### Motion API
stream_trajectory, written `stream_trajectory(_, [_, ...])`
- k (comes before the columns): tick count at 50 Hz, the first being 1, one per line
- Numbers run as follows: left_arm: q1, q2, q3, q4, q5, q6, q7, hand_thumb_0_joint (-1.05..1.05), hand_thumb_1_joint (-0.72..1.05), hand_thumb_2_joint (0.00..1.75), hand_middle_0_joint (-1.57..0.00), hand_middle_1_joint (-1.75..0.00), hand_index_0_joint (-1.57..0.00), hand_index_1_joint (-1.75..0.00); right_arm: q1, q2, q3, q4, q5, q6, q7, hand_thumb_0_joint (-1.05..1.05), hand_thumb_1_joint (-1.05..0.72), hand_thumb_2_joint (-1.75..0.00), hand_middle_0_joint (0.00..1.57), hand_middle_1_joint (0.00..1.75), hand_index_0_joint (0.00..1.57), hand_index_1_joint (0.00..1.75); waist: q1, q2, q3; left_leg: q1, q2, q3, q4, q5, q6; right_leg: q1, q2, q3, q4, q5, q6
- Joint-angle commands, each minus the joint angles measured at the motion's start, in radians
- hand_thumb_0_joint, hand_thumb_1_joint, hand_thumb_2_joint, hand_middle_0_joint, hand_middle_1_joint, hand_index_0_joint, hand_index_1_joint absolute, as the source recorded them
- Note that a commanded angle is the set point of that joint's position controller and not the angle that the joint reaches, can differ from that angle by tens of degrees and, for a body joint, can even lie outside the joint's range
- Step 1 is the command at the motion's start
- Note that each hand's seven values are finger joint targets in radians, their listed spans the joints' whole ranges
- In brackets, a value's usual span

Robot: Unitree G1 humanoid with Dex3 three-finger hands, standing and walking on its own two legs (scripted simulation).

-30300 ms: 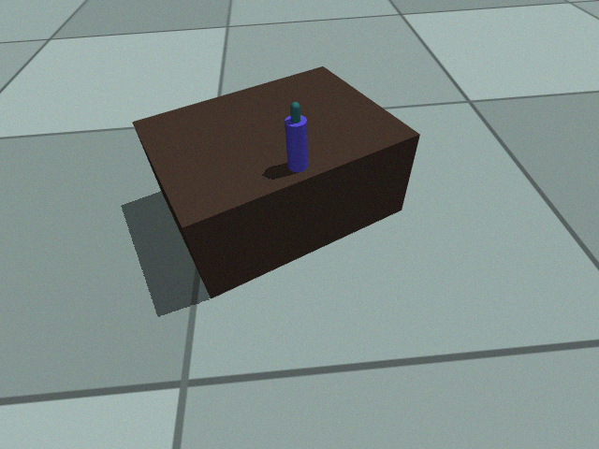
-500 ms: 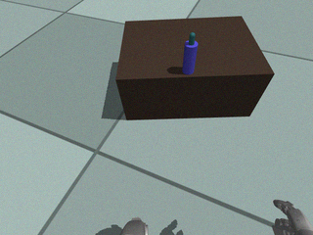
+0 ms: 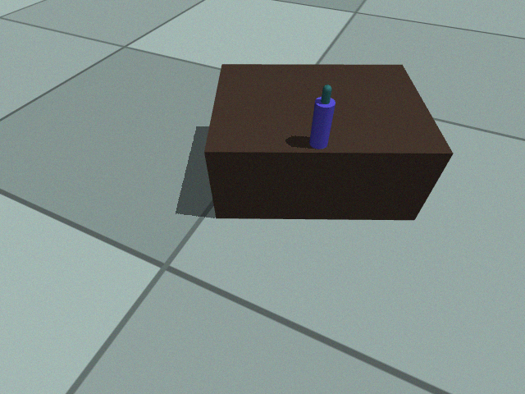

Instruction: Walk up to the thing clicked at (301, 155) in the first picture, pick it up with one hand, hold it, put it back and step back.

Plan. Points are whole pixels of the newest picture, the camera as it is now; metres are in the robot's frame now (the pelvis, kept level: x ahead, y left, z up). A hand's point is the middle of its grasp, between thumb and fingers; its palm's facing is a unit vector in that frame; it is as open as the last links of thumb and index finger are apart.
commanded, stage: step back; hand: right
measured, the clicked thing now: (322, 116) +1.08 -0.24 -0.22
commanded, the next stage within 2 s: stand in 0.62 s
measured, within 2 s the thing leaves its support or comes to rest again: neither
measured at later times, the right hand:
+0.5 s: hand out of the picture +0.13 -0.25 -0.16, palm faces -0.06 +0.93 -0.37, open 7.4 cm
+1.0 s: hand (418, 388) +0.17 -0.23 -0.13, palm faces -0.03 +0.95 -0.32, open 7.4 cm
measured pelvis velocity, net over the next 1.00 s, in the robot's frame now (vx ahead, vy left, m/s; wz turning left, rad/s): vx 0.06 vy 0.01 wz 0.02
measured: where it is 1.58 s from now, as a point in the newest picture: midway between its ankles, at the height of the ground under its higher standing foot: outside the picture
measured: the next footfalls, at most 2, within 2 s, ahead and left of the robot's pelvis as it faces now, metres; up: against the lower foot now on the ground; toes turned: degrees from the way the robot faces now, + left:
right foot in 0.08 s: +0.11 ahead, -0.12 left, +0.00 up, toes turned -2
left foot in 0.38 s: +0.09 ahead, +0.13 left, +0.00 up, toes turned +1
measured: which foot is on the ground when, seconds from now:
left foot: down 0.00-0.10, up 0.12-0.36, down 0.38-1.00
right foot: up 0.00-0.06, down 0.08-1.00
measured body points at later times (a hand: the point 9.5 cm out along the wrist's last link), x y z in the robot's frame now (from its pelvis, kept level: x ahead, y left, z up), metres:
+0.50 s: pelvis +0.05 +0.00 -0.01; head +0.08 +0.01 +0.44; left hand +0.14 +0.31 -0.13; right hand +0.13 -0.30 -0.13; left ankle +0.05 +0.13 -0.73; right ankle +0.07 -0.12 -0.73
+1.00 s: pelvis +0.06 +0.01 +0.02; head +0.07 +0.01 +0.47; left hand +0.13 +0.31 -0.12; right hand +0.17 -0.28 -0.11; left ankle +0.05 +0.13 -0.73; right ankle +0.07 -0.12 -0.73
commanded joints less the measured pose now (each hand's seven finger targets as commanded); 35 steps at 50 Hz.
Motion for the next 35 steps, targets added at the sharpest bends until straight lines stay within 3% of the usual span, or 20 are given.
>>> stream_trajectory(1, [-0.069,0.144,0.043,-0.071,0.001,-0.043,0.004,0.0,0.9,0.9,-0.2,-0.3,-0.2,-0.3,-0.074,-0.278,-0.059,-0.089,0.007,-0.017,-0.026,0.0,-0.9,-0.9,0.2,0.3,0.2,0.3,0.013,0.216,-0.021,-0.077,0.187,-0.177,-0.144,0.166,0.157,0.106,0.029,-0.044,-0.192,0.081,-0.007])
stream_trajectory(3, [0.015,0.14,0.046,-0.024,0.0,-0.048,0.016,0.0,0.9,0.9,-0.2,-0.3,-0.2,-0.3,-0.122,-0.23,-0.034,-0.103,0.02,-0.001,-0.029,0.0,-0.9,-0.9,0.2,0.3,0.2,0.3,0.072,0.161,-0.05,-0.202,0.14,-0.114,-0.01,0.151,0.107,0.318,0.056,-0.056,-0.338,0.215,-0.009])
stream_trajectory(4, [0.044,0.164,0.055,-0.015,0.005,-0.052,0.023,0.0,0.9,0.9,-0.2,-0.3,-0.2,-0.3,-0.103,-0.176,-0.016,-0.105,0.026,0.002,-0.033,0.0,-0.9,-0.9,0.2,0.3,0.2,0.3,0.089,0.067,-0.083,-0.262,0.101,-0.093,0.101,0.085,0.073,0.41,-0.006,0.045,-0.378,0.234,-0.022])
stream_trajectory(5, [0.063,0.23,0.071,-0.019,0.02,-0.06,0.03,0.0,0.9,0.9,-0.2,-0.3,-0.2,-0.3,-0.078,-0.128,-0.002,-0.116,0.033,0.001,-0.035,0.0,-0.9,-0.9,0.2,0.3,0.2,0.3,0.088,-0.125,-0.11,-0.363,-0.021,-0.054,0.288,-0.079,0.026,0.446,-0.204,0.358,-0.478,0.187,-0.079])
stream_trajectory(6, [0.009,0.267,0.073,-0.042,0.014,-0.061,0.029,0.0,0.9,0.9,-0.2,-0.3,-0.2,-0.3,-0.062,-0.168,-0.014,-0.098,0.026,0.012,-0.048,0.0,-0.9,-0.9,0.2,0.3,0.2,0.3,0.075,-0.101,-0.117,-0.315,-0.022,-0.064,0.362,-0.272,0.017,0.317,-0.351,0.517,-0.549,-0.01,-0.17])
stream_trajectory(7, [-0.079,0.281,0.071,-0.064,0.016,-0.06,0.025,0.0,0.9,0.9,-0.2,-0.3,-0.2,-0.3,-0.027,-0.228,-0.033,-0.065,0.017,0.015,-0.053,0.0,-0.9,-0.9,0.2,0.3,0.2,0.3,0.045,-0.082,-0.066,-0.247,0.015,-0.072,0.408,-0.295,0.011,0.18,-0.39,0.555,-0.553,-0.104,-0.241])
stream_trajectory(8, [-0.116,0.249,0.066,-0.076,0.015,-0.058,0.023,0.0,0.9,0.9,-0.2,-0.3,-0.2,-0.3,-0.022,-0.241,-0.037,-0.05,0.016,0.012,-0.05,0.0,-0.9,-0.9,0.2,0.3,0.2,0.3,0.031,-0.049,-0.022,-0.231,0.039,-0.078,0.389,-0.269,0.01,0.127,-0.36,0.488,-0.542,-0.072,-0.241])
stream_trajectory(10, [-0.128,0.21,0.052,-0.073,0.01,-0.062,0.022,0.0,0.9,0.9,-0.2,-0.3,-0.2,-0.3,-0.026,-0.215,-0.027,-0.029,0.02,0.008,-0.042,0.0,-0.9,-0.9,0.2,0.3,0.2,0.3,0.028,-0.045,-0.016,-0.225,0.033,-0.081,0.348,-0.206,0.02,0.135,-0.269,0.323,-0.498,0.066,-0.175])
stream_trajectory(15, [-0.129,0.2,0.042,-0.05,0.004,-0.059,0.022,0.0,0.9,0.9,-0.2,-0.3,-0.2,-0.3,-0.038,-0.189,-0.017,-0.005,0.014,0.003,-0.04,0.0,-0.9,-0.9,0.2,0.3,0.2,0.3,0.029,-0.132,-0.071,-0.134,0.026,0.028,0.134,-0.108,0.001,0.159,-0.208,0.182,-0.404,0.386,-0.138])
stream_trajectory(17, [-0.164,0.19,0.035,-0.055,-0.006,-0.047,0.023,0.0,0.9,0.9,-0.2,-0.3,-0.2,-0.3,-0.023,-0.182,-0.018,0.018,0.011,-0.004,-0.045,0.0,-0.9,-0.9,0.2,0.3,0.2,0.3,-0.001,-0.118,-0.093,-0.048,0.015,0.061,-0.038,0.065,0.0,0.147,-0.18,0.119,-0.325,0.482,-0.11])
stream_trajectory(18, [-0.17,0.174,0.028,-0.058,-0.008,-0.041,0.024,0.0,0.9,0.9,-0.2,-0.3,-0.2,-0.3,-0.022,-0.189,-0.024,0.028,0.008,-0.006,-0.048,0.0,-0.9,-0.9,0.2,0.3,0.2,0.3,-0.005,-0.089,-0.106,-0.011,0.021,0.036,-0.075,0.176,0.006,0.145,-0.162,0.101,-0.284,0.512,-0.081])
stream_trajectory(19, [-0.159,0.154,0.022,-0.061,-0.012,-0.038,0.025,0.0,0.9,0.9,-0.2,-0.3,-0.2,-0.3,-0.037,-0.213,-0.031,0.025,0.005,-0.008,-0.052,0.0,-0.9,-0.9,0.2,0.3,0.2,0.3,0.005,-0.044,-0.122,0.017,0.073,-0.031,-0.078,0.309,0.026,0.129,-0.14,0.089,-0.242,0.502,-0.054])
stream_trajectory(20, [-0.145,0.135,0.016,-0.063,-0.018,-0.032,0.026,0.0,0.9,0.9,-0.2,-0.3,-0.2,-0.3,-0.074,-0.251,-0.038,0.013,0.0,-0.011,-0.055,0.0,-0.9,-0.9,0.2,0.3,0.2,0.3,0.024,0.04,-0.139,0.009,0.17,-0.146,-0.107,0.381,0.066,0.114,-0.09,0.062,-0.2,0.408,-0.029])
stream_trajectory(21, [-0.139,0.135,0.016,-0.044,-0.03,-0.024,0.026,0.0,0.9,0.9,-0.2,-0.3,-0.2,-0.3,-0.169,-0.289,-0.036,-0.006,0.011,-0.01,-0.05,0.0,-0.9,-0.9,0.2,0.3,0.2,0.3,0.052,0.106,-0.122,-0.097,0.219,-0.203,-0.109,0.32,0.129,0.166,-0.012,0.008,-0.181,0.186,-0.005])
stream_trajectory(22, [-0.137,0.136,0.017,-0.023,-0.026,-0.021,0.029,0.0,0.9,0.9,-0.2,-0.3,-0.2,-0.3,-0.216,-0.289,-0.034,-0.007,0.01,-0.007,-0.047,0.0,-0.9,-0.9,0.2,0.3,0.2,0.3,0.057,0.13,-0.096,-0.155,0.24,-0.201,-0.116,0.27,0.148,0.213,-0.009,0.001,-0.205,0.118,-0.008])
stream_trajectory(24, [-0.126,0.149,0.016,-0.008,-0.015,-0.031,0.028,0.0,0.9,0.9,-0.2,-0.3,-0.2,-0.3,-0.236,-0.247,-0.018,0.003,0.011,-0.004,-0.046,0.0,-0.9,-0.9,0.2,0.3,0.2,0.3,0.064,0.098,-0.116,-0.126,0.176,-0.113,-0.073,0.331,0.09,0.264,-0.055,0.028,-0.286,0.283,-0.019])
stream_trajectory(26, [-0.134,0.17,0.02,-0.001,-0.017,-0.035,0.025,0.0,0.9,0.9,-0.2,-0.3,-0.2,-0.3,-0.211,-0.228,-0.011,0.013,0.015,-0.004,-0.048,0.0,-0.9,-0.9,0.2,0.3,0.2,0.3,0.043,0.091,-0.144,-0.097,0.131,-0.076,-0.057,0.352,0.053,0.274,-0.086,0.061,-0.282,0.414,-0.037])
stream_trajectory(30, [-0.143,0.165,0.012,0.019,-0.016,-0.032,0.028,0.0,0.9,0.9,-0.2,-0.3,-0.2,-0.3,-0.24,-0.228,-0.015,0.032,0.021,0.001,-0.046,0.0,-0.9,-0.9,0.2,0.3,0.2,0.3,0.041,0.086,-0.171,-0.029,0.14,-0.067,-0.055,0.426,0.057,0.273,-0.092,0.043,-0.301,0.463,-0.037])
stream_trajectory(31, [-0.136,0.103,-0.021,0.052,-0.03,-0.031,0.021,0.0,0.9,0.9,-0.2,-0.3,-0.2,-0.3,-0.228,-0.216,0.001,0.036,0.027,-0.009,-0.038,0.0,-0.9,-0.9,0.2,0.3,0.2,0.3,0.026,0.115,-0.174,0.007,0.155,-0.1,-0.134,0.371,0.046,0.274,-0.082,0.054,-0.344,0.419,-0.025])
stream_trajectory(35, [-0.162,0.13,-0.026,0.075,-0.024,-0.038,0.019,0.0,0.9,0.9,-0.2,-0.3,-0.2,-0.3,-0.266,-0.216,0.004,0.054,0.03,-0.017,-0.031,0.0,-0.9,-0.9,0.2,0.3,0.2,0.3,0.025,0.087,-0.129,0.029,0.151,-0.088,-0.179,0.386,0.028,0.297,-0.089,0.051,-0.411,0.439,-0.011])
